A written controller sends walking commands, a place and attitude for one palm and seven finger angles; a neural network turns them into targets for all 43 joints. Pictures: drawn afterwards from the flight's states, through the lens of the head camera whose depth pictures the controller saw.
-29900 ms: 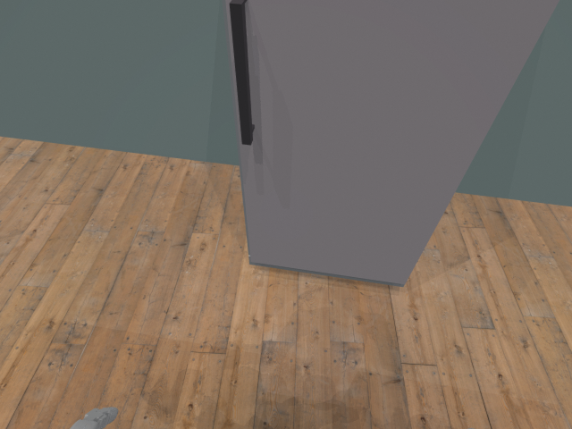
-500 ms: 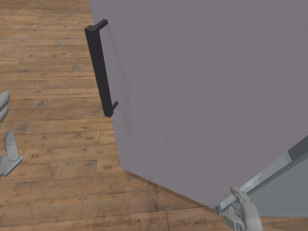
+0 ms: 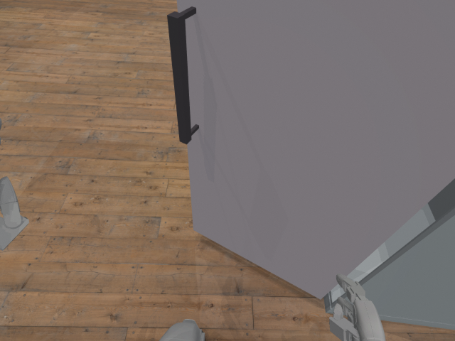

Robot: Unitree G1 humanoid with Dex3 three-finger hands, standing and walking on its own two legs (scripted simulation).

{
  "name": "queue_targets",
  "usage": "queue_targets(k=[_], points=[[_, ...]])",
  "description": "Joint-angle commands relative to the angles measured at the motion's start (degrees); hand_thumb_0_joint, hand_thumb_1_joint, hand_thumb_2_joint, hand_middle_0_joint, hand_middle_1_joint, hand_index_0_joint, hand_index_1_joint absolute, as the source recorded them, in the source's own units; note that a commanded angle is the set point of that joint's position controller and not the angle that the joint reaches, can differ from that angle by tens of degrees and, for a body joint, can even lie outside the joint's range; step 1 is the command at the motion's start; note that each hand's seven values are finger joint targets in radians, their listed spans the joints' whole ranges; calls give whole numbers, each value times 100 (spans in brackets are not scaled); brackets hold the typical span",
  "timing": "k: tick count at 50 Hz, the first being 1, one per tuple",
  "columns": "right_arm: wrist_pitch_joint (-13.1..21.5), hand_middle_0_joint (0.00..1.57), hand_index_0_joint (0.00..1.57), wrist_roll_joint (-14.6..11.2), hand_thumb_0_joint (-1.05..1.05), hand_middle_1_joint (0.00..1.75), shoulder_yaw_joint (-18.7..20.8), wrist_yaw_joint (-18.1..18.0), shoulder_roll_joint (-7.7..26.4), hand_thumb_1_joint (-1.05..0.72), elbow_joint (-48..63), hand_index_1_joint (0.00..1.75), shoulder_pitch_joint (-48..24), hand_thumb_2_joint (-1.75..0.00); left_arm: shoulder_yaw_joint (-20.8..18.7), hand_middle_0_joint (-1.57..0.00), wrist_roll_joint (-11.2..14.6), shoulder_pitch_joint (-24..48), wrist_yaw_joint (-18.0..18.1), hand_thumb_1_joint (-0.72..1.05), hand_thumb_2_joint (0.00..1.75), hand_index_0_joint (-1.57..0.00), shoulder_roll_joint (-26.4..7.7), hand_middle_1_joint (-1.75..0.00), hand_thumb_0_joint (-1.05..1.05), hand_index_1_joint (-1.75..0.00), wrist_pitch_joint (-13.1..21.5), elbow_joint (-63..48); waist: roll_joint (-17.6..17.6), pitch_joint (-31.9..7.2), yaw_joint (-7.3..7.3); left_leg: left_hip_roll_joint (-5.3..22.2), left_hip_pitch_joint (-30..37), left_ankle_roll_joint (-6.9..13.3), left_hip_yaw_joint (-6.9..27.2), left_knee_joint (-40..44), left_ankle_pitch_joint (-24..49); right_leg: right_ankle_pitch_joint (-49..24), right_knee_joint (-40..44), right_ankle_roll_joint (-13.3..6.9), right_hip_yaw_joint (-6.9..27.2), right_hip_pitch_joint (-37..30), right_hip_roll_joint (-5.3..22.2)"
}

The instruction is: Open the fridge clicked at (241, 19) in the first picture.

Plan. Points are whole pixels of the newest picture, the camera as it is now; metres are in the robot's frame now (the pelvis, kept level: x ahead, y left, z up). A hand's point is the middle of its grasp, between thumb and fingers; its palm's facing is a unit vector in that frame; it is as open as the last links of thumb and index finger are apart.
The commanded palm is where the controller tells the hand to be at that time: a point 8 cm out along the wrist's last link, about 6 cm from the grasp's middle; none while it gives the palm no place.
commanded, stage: step back with the hand held close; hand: left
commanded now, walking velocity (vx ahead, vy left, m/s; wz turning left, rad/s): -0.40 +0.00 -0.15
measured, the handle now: (187, 84) +0.61 +0.16 +0.12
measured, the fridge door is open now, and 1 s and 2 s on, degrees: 67 67 67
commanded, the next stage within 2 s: stop stepping back and stand still in 0.12 s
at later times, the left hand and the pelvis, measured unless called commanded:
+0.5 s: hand out of the picture +0.14 +0.25 +0.19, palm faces +0.35 -0.82 -0.45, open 7.4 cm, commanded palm +0.09 +0.29 +0.19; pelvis -0.09 +0.01 +0.01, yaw -7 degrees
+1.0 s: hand out of the picture +0.13 +0.27 +0.19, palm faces +0.35 -0.82 -0.45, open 7.4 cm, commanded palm +0.06 +0.31 +0.19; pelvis -0.11 +0.03 +0.01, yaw -7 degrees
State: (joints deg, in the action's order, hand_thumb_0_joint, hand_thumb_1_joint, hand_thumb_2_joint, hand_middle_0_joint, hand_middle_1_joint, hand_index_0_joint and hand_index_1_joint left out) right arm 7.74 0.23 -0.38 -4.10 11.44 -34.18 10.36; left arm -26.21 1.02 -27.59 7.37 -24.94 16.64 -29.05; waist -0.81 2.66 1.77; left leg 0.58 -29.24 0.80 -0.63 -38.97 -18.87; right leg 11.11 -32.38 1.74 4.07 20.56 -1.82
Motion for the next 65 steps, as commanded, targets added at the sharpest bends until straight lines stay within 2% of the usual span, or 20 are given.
queue_targets(k=[1,4,6,11,17,21,23,26,29,32,36,39,42,48,53,54,55,59,62,65], points=[[83,20,20,26,0,30,297,32,560,-90,580,30,-292,-90,-358,-20,76,430,206,90,90,-20,-967,-30,0,-30,73,-903,-1269,-732,-140,-51,1203,-166,117,-1710,-586,447,1997,-1154,1826,1112,1910],[103,20,20,-49,0,30,193,-97,670,-90,665,30,-396,-90,-328,-20,86,752,229,90,90,-20,-1015,-30,0,-30,16,-903,-426,-285,-216,-5,1497,-44,31,1088,-80,39,857,-402,671,987,910],[232,20,20,-24,0,30,299,-245,1009,-90,800,30,-570,-90,-495,-20,-20,877,266,90,90,-20,-989,-30,0,-30,156,-1169,2155,-479,-93,1754,-199,637,1957,2663,313,517,-1789,29,-121,-317,-204],[477,20,20,50,0,30,556,-4,850,-90,723,30,-393,-90,-832,-20,66,228,177,90,90,-20,-1018,-30,0,-30,213,-1544,1347,-1189,-98,1978,13,1128,1495,2438,17,1452,-2999,-1,25,-507,-184],[559,20,20,-13,0,30,363,50,803,-90,692,30,-158,-90,-396,-20,163,-42,178,90,90,-20,-844,-30,0,-30,9,-1922,1595,-1238,-135,910,1364,38,717,2572,-1450,1687,976,-271,-1051,-1158,-353],[262,20,20,81,0,30,241,-33,585,-90,501,30,-146,-90,-719,-20,267,266,253,90,90,-20,-1335,-30,0,-30,-178,-1059,-606,-862,-212,327,1516,-168,-170,-167,263,-141,2049,-1031,807,-188,1645],[269,20,20,-54,0,30,237,-86,554,-90,435,30,-25,-90,-519,-20,255,319,266,90,90,-20,-1006,-30,0,-30,-269,-348,-924,-1236,-197,230,1215,-83,-154,64,537,-2153,1282,-767,496,-1054,1440],[159,20,20,-106,0,30,219,-153,716,-90,521,30,-251,-90,-330,-20,210,237,224,90,90,-20,-865,-30,0,-30,-441,-241,-211,-1084,-261,280,2084,128,-157,905,2264,-2557,562,-208,-138,-728,821],[102,20,20,-92,0,30,167,-160,759,-90,461,30,-330,-90,-209,-20,157,282,206,90,90,-20,-870,-30,0,-30,-380,-174,452,-832,-196,558,2144,323,295,1159,1823,-966,699,87,-239,-183,446],[92,20,20,-21,0,30,164,-119,707,-90,530,30,-435,-90,-220,-20,152,319,165,90,90,-20,-937,-30,0,-30,-284,-532,109,-220,-184,435,1304,141,363,1465,-139,1237,1437,-303,-133,-180,512],[125,20,20,14,0,30,245,-102,683,-90,482,30,-374,-90,-472,-20,165,314,175,90,90,-20,-1195,-30,0,-30,-105,-1042,-411,-15,-233,153,1337,-57,-74,226,230,2046,1990,-1008,635,272,1253],[291,20,20,31,0,30,240,-133,757,-90,507,30,-221,-90,-590,-20,119,440,216,90,90,-20,-1206,-30,0,-30,13,-1253,789,-373,-251,369,1948,83,263,1210,1052,499,950,-569,-61,-77,649],[497,20,20,71,0,30,263,-202,850,-90,514,30,-149,-90,-428,-20,108,498,254,90,90,-20,-1004,-30,0,-30,50,-1134,2107,-660,-182,1135,1998,261,1726,2619,-52,1287,-214,-203,-513,-306,-99],[495,20,20,40,0,30,251,-121,738,-90,612,30,-96,-90,-312,-20,126,-291,231,90,90,-20,-724,-30,0,-30,-162,-768,818,-932,-130,643,1436,-84,635,2580,-865,1093,1101,-349,-547,-1265,-4],[177,20,20,6,0,30,271,-57,662,-90,513,30,-237,-90,-420,-20,230,-332,203,90,90,-20,-830,-30,0,-30,-331,-576,-1189,-329,-170,132,1292,-128,88,-163,298,1524,2300,-1119,1310,202,1563],[177,20,20,-7,0,30,231,-52,644,-90,519,30,-226,-90,-416,-20,199,-107,218,90,90,-20,-840,-30,0,-30,-332,-528,-1109,-353,-198,174,1067,-99,100,-101,353,623,2027,-1088,1093,-163,1557],[558,20,20,25,0,30,460,462,1224,-90,-676,30,-683,-90,1952,-20,-227,679,-413,90,90,-20,107,-30,0,-30,-1030,3499,-587,-361,-575,636,652,-92,114,-228,1489,-1745,520,-912,-147,-373,1623],[-300,20,20,22,0,30,506,382,1726,-90,-466,30,-338,-90,2011,-20,-268,540,-693,90,90,-20,54,-30,0,-30,-1636,3918,93,-731,-179,995,1225,490,932,658,3152,-387,-724,-301,-365,-176,560],[-409,20,20,111,0,30,411,343,1777,-90,-423,30,-440,-90,2044,-20,-302,954,-683,90,90,-20,-199,-30,0,-30,-1573,4779,-871,-758,-73,737,1080,481,1016,679,3421,-998,-261,-428,-162,-723,618],[-562,20,20,134,0,30,420,338,1811,-90,-740,30,-523,-90,2138,-20,-306,1331,-662,90,90,-20,-434,-30,0,-30,-1568,5871,-719,-773,-117,471,1146,299,836,784,2311,-649,228,-571,169,-850,819]])
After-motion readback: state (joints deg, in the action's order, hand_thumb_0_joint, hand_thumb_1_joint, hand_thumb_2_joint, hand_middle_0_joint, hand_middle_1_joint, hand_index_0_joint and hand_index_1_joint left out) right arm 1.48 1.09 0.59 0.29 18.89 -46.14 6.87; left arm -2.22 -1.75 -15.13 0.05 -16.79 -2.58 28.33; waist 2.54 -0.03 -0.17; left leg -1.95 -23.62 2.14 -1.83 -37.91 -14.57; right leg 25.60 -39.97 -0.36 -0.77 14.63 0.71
